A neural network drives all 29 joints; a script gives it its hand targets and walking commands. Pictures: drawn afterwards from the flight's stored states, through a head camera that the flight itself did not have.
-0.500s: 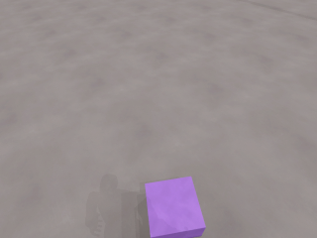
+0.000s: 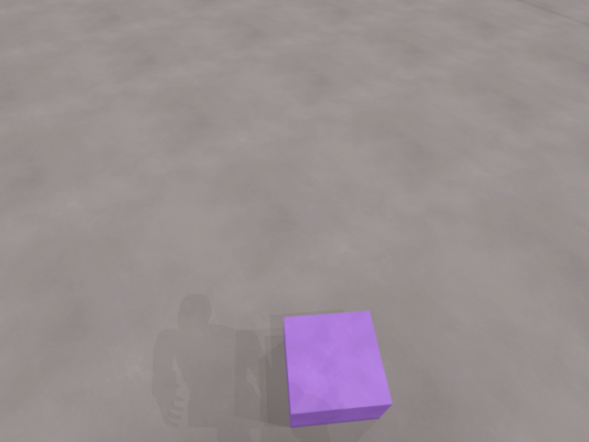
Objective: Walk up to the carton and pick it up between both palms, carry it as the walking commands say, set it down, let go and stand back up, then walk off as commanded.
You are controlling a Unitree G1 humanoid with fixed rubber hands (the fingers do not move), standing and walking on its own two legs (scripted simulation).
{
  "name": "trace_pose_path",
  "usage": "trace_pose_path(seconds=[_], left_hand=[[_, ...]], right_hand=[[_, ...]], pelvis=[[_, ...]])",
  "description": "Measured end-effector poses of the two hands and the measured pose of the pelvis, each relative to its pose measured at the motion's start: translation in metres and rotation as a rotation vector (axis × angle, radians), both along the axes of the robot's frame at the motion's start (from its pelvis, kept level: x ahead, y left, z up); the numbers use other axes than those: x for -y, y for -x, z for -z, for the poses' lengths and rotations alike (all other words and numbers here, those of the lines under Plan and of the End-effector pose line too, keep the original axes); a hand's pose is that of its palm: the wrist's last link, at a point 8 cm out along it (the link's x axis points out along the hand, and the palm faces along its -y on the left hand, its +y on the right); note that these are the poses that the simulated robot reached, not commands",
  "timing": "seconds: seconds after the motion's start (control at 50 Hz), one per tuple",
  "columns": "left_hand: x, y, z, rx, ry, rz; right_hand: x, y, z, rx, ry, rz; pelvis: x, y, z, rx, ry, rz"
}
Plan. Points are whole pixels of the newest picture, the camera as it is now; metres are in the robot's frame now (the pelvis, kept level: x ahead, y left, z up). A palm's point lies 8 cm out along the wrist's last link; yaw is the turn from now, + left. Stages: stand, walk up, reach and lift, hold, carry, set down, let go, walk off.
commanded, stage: walk up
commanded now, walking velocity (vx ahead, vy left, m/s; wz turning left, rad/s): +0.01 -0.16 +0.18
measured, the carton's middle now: (330, 367) +0.44 -0.09 -0.67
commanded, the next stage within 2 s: stand in 1.46 s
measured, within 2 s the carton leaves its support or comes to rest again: neither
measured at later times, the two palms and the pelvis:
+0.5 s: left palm out of the picture +0.04 +0.17 -0.10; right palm out of the picture +0.04 -0.30 -0.14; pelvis +0.00 -0.07 +0.02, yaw +1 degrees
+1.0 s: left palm out of the picture +0.05 +0.18 -0.16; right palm out of the picture +0.08 -0.28 -0.12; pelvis +0.03 -0.04 +0.00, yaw +4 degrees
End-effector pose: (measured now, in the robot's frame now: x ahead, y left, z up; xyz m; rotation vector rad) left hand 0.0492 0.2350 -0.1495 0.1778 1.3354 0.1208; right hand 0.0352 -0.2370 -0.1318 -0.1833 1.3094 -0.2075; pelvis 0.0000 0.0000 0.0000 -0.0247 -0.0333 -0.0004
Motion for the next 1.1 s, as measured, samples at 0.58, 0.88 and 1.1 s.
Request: trace_pose_path(seconds=[0.58,0.88,1.1], left_hand=[[0.071,-0.004,-0.044,0.109,-0.078,-0.046],[0.06,-0.011,0.016,0.041,0.062,-0.09],[0.05,-0.005,0.008,-0.04,0.057,-0.07]], right_hand=[[0.074,-0.013,0.007,-0.021,-0.093,-0.046],[0.046,-0.046,0.001,0.011,0.044,-0.06],[0.048,-0.044,-0.015,0.008,0.067,-0.05]], pelvis=[[0.073,-0.005,-0.016,0.008,-0.091,-0.028],[0.044,-0.027,0.009,0.009,0.023,-0.075],[0.045,-0.03,-0.003,-0.017,0.037,-0.06]])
